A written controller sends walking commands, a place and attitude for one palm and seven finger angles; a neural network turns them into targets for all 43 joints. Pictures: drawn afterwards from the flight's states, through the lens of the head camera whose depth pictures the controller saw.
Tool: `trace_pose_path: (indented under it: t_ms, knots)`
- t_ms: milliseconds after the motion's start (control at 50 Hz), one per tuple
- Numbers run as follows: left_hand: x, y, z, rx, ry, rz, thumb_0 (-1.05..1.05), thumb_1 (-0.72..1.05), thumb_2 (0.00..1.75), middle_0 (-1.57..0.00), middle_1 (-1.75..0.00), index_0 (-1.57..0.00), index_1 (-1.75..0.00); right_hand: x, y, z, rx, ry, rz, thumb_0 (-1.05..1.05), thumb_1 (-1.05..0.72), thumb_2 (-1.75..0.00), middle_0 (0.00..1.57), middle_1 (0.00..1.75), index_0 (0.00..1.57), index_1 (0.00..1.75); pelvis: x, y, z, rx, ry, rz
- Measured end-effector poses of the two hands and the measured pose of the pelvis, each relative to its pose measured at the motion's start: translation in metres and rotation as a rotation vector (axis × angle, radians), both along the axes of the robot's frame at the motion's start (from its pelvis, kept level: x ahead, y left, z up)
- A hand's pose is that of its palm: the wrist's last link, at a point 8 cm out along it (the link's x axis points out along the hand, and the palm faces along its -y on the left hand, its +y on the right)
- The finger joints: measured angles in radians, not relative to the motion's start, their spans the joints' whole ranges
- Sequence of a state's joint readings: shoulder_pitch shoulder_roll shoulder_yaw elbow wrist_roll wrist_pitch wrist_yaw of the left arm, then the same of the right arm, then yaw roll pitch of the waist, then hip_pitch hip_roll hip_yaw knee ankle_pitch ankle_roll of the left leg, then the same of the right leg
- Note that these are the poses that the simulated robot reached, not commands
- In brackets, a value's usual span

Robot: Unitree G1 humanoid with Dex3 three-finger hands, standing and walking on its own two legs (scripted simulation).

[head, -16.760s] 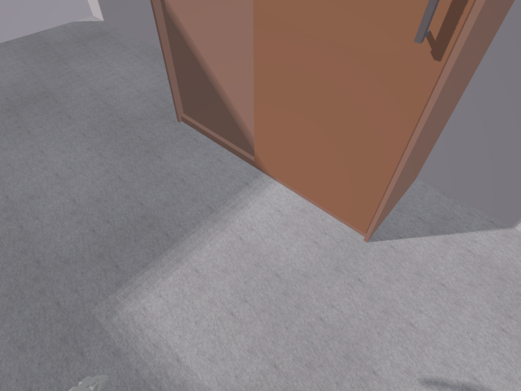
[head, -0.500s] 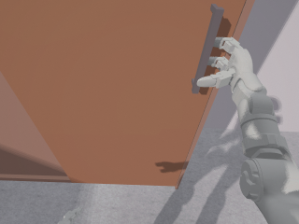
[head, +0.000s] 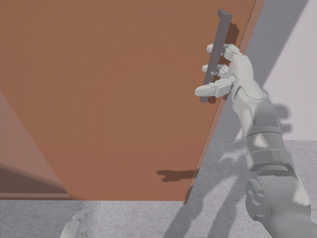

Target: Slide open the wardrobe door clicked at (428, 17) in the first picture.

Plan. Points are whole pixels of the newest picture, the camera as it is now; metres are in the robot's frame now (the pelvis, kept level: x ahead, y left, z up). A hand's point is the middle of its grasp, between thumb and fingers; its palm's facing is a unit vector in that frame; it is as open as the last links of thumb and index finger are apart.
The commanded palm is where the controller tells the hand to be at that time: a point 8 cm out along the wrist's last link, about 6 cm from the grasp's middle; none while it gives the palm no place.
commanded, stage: slide the fingers in behind the handle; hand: right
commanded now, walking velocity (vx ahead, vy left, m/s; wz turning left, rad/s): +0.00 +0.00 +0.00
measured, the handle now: (211, 60) +0.49 -0.09 +0.24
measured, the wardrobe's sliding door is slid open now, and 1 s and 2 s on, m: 0.00 0.00 0.00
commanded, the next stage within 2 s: grip the handle and tug to test in 0.98 s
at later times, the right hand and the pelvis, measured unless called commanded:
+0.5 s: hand (206, 74) +0.43 -0.07 +0.24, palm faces -0.07 +1.00 -0.01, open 14.3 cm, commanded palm +0.40 -0.11 +0.24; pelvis +0.00 +0.01 +0.00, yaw +0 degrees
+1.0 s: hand (207, 73) +0.43 -0.07 +0.24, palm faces -0.09 +1.00 +0.00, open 14.2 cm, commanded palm +0.41 -0.12 +0.24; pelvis +0.00 +0.00 +0.00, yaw +0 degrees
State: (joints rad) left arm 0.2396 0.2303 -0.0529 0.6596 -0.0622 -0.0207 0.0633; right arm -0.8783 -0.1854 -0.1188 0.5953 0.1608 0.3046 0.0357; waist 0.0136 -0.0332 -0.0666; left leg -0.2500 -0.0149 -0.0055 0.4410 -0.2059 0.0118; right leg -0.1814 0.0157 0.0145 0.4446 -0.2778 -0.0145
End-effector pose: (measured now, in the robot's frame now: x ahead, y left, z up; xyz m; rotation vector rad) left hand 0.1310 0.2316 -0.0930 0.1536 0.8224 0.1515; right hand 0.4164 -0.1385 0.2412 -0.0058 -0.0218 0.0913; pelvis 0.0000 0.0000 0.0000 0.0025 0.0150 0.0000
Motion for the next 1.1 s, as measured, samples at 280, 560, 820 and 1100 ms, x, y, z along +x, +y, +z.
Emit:
trace_pose_path:
  t_ms: [280, 560, 820, 1100]
  knots:
    - [-0.008, 0.004, -0.003, -0.008, 0.022, 0.012, 0.01, 0.91, 0.90, -0.20, -0.29, -0.20, -0.29, -0.003, 0.015, 0.001, 0.001, 0.001, -0.011, -0.02, 0.50, -0.30, 0.30, 1.20, 0.29, 1.20, -0.002, 0.005, 0.001, -0.002, -0.010, 0.003]
    - [-0.008, 0.009, -0.002, -0.004, 0.012, 0.015, 0.01, 0.91, 0.90, -0.20, -0.29, -0.20, -0.29, -0.008, 0.017, 0.002, -0.007, -0.002, -0.022, -0.02, 0.50, -0.30, 0.25, 1.20, 0.22, 1.17, -0.003, 0.007, 0.001, -0.003, -0.017, 0.001]
    - [0.003, 0.002, 0.000, -0.001, 0.008, -0.005, 0.01, 0.91, 0.90, -0.20, -0.29, -0.20, -0.29, -0.007, 0.015, 0.002, 0.005, 0.004, -0.008, -0.02, 0.50, -0.30, 0.27, 1.20, 0.26, 1.18, 0.000, 0.005, 0.001, -0.001, -0.014, -0.004]
    - [0.001, -0.002, 0.001, 0.002, 0.013, 0.006, 0.01, 0.91, 0.90, -0.20, -0.29, -0.20, -0.29, -0.004, 0.011, -0.001, 0.004, 0.020, -0.012, -0.02, 0.50, -0.30, 0.29, 1.20, 0.28, 1.18, -0.001, 0.000, 0.001, 0.001, -0.012, 0.000]
